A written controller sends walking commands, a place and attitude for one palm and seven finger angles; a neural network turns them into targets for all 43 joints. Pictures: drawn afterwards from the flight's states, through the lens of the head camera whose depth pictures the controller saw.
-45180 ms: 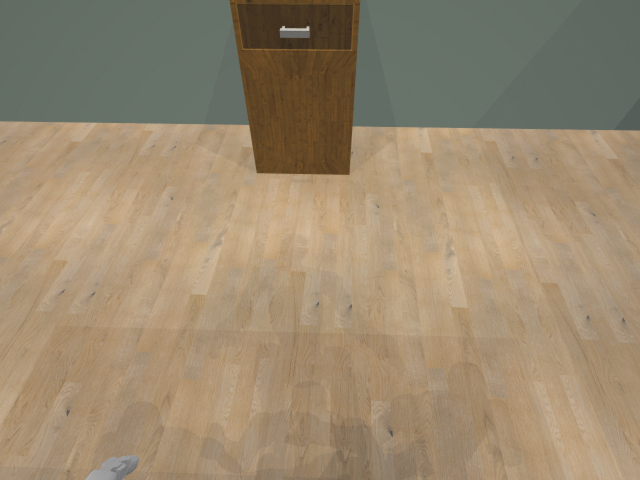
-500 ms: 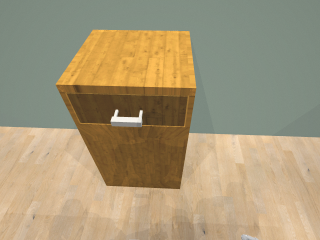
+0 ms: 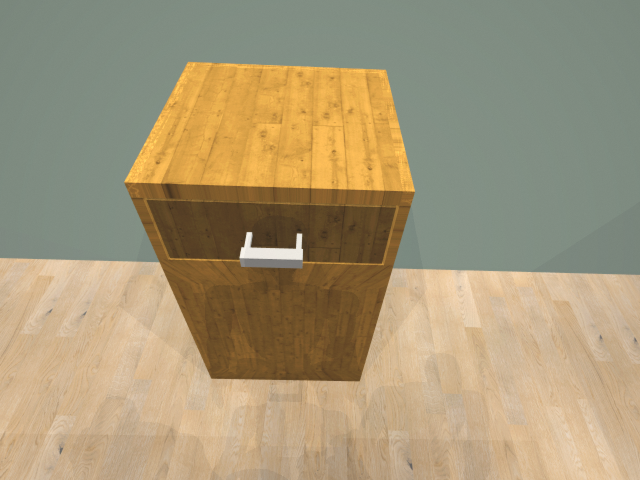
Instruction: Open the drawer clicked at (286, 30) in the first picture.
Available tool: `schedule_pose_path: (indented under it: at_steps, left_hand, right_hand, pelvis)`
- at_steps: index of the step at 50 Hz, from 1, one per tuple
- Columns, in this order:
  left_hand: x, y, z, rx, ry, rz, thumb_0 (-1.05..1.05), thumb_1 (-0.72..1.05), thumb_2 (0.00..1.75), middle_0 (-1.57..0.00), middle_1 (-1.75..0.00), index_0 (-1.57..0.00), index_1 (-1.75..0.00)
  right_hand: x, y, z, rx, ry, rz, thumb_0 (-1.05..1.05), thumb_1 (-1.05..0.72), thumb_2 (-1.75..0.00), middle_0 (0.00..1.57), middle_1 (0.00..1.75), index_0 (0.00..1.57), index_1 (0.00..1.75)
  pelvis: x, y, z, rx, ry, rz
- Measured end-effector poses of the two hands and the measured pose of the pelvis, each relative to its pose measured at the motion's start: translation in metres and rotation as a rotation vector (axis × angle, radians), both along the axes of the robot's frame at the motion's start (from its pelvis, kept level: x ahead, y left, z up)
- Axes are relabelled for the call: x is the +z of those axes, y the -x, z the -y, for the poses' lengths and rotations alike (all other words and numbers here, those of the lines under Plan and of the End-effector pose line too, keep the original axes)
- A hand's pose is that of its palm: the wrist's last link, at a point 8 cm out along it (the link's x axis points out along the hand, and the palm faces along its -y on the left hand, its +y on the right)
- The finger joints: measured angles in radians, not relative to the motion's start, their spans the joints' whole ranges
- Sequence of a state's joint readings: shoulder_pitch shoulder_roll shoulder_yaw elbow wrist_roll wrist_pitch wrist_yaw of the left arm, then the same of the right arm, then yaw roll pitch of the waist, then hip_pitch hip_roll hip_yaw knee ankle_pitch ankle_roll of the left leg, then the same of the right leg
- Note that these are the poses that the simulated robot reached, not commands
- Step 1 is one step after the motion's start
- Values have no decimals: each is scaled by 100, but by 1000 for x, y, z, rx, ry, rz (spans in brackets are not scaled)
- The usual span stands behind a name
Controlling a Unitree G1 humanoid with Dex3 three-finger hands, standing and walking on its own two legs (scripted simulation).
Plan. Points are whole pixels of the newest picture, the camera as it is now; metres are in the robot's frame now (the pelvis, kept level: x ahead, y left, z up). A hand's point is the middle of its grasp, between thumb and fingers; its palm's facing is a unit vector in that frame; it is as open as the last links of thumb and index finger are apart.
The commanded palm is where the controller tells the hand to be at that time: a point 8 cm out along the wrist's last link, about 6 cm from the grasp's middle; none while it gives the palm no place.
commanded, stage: come to a stop and stand still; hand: left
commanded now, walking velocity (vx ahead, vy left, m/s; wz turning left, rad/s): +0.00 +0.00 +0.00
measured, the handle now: (273, 248) +0.51 +0.11 -0.07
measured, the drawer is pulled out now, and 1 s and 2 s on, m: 0.00 0.00 0.00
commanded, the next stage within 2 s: look again from close up in 0.30 s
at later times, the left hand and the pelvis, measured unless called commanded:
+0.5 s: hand out of the picture +0.00 +0.16 -0.18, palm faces +0.01 -0.99 -0.14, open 7.4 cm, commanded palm none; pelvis +0.02 +0.01 +0.00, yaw +0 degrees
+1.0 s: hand out of the picture +0.01 +0.14 -0.17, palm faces +0.01 -0.99 -0.15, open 7.4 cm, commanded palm none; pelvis +0.03 -0.01 +0.00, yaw +0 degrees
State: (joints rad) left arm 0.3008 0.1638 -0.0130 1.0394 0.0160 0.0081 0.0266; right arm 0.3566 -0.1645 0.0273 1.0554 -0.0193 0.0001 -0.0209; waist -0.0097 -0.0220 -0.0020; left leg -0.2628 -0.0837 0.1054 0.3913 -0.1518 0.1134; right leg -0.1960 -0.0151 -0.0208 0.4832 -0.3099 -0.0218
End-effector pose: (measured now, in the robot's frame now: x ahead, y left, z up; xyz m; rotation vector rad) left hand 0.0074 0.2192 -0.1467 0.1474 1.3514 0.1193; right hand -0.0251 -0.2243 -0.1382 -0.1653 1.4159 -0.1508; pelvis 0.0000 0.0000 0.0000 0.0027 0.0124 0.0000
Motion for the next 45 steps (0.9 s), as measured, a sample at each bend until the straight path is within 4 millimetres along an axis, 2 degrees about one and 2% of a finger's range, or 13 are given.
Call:
schedule_pose_path:
  at_steps: [5,11,24,33,45]
  left_hand:
    - [2,-3,-10,6,-10,-19,1,92,90,-20,-30,-20,-30]
    - [3,0,-11,16,-13,-45,0,91,90,-19,-30,-20,-30]
    - [0,10,9,27,28,-87,0,90,90,-19,-30,-20,-30]
    - [-2,12,21,29,43,-102,0,90,90,-20,-30,-20,-30]
    - [-1,5,28,26,34,-87,0,90,90,-19,-30,-20,-30]
  right_hand:
    - [-1,0,-11,-3,-9,-29,0,-91,-90,20,30,20,30]
    - [-5,-19,-23,1,-32,5,0,-91,-90,20,30,20,30]
    - [-2,-42,-11,11,-6,40,1,-92,-90,20,30,20,30]
    - [-1,-42,-5,7,-5,28,1,-91,-90,20,30,20,30]
    - [-4,-33,-6,-7,-28,1,0,-91,-90,20,30,20,30]
  pelvis:
    - [1,-5,-7,4,-1,-8]
    - [2,-11,-11,1,2,-5]
    - [3,-20,-7,-6,-2,3]
    - [4,-25,0,-7,-1,5]
    - [4,-28,8,-8,-4,13]
